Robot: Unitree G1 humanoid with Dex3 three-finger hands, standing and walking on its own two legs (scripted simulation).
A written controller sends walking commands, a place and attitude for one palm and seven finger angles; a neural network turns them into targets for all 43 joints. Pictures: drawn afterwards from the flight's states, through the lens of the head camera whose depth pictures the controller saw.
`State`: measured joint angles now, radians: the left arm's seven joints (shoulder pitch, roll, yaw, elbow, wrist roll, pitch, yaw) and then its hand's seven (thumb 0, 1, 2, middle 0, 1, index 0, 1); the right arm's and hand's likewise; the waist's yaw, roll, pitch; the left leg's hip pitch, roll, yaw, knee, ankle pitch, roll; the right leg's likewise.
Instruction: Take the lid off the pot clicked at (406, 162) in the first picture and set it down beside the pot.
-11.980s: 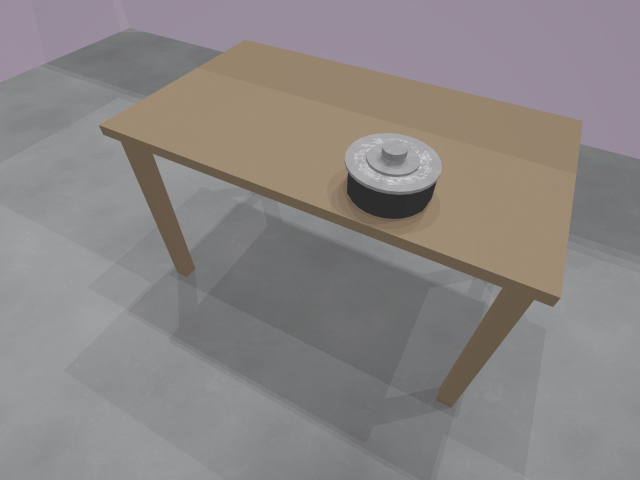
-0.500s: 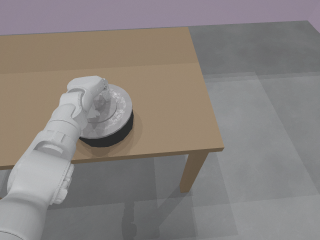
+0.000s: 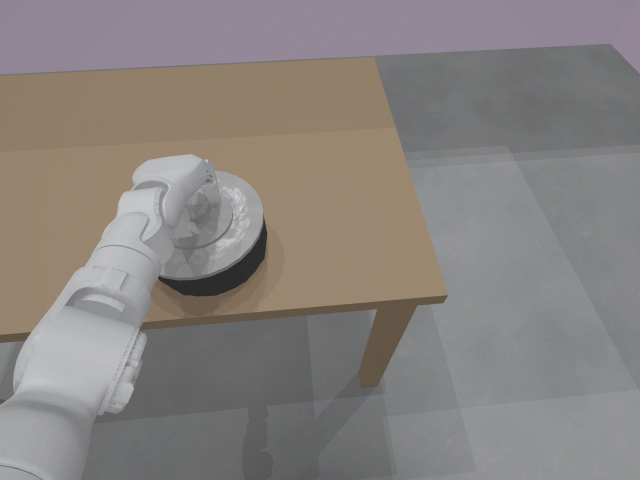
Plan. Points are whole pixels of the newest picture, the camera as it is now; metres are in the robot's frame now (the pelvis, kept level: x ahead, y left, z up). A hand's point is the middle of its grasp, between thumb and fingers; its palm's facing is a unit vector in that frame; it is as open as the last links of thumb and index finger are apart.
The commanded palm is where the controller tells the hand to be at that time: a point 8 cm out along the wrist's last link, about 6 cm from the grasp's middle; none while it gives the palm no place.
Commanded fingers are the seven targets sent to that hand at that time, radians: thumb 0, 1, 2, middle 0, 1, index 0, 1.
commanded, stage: close the fingers and squeeze the knob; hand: left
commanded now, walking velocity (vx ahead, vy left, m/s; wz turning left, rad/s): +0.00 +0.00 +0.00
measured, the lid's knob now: (191, 208) +0.49 +0.16 +0.02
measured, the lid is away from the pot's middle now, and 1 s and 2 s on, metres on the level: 0.00 0.01 0.00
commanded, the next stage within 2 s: lift the lid straight up in 0.32 s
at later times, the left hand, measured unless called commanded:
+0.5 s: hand (185, 214) +0.47 +0.16 +0.04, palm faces -0.40 -0.08 -0.92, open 8.2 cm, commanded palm +0.47 +0.17 +0.10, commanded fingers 0.00 0.66 0.88 -0.77 -1.08 -0.77 -1.07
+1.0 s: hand (176, 202) +0.46 +0.16 +0.08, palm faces -0.37 -0.07 -0.93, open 8.2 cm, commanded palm +0.47 +0.17 +0.14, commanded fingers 0.00 0.66 0.88 -0.77 -1.08 -0.77 -1.07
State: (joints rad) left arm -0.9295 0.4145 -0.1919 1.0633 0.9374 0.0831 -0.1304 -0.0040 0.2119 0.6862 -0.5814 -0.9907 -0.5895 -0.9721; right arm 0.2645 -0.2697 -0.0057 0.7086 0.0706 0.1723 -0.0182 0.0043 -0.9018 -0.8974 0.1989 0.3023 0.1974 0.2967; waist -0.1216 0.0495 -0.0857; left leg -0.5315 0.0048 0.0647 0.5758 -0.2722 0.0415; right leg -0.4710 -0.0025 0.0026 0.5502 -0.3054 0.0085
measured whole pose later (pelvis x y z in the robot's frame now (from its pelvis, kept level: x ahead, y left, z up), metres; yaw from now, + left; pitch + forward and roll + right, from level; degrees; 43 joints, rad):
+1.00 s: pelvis +0.00 +0.00 +0.01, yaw +1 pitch +10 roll +0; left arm -0.93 0.40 -0.25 0.97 0.90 0.11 -0.19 0.00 0.23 0.68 -0.58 -0.97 -0.59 -0.97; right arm 0.23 -0.27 0.00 0.72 0.08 0.17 -0.03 0.01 -0.90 -0.90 0.20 0.30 0.20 0.30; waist -0.09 0.06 -0.07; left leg -0.44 -0.01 0.05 0.52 -0.25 0.04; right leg -0.38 -0.01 -0.01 0.50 -0.29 0.01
